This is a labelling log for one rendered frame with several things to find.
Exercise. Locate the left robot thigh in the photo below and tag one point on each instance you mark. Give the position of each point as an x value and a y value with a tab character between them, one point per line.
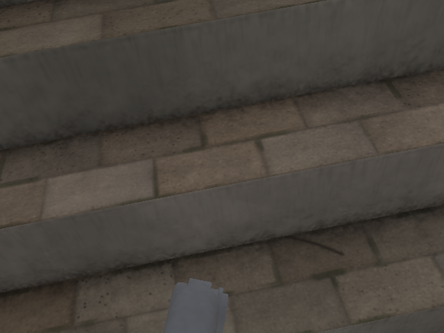
197	308

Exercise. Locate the robot left shin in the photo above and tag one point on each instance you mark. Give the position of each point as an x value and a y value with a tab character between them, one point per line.
177	286

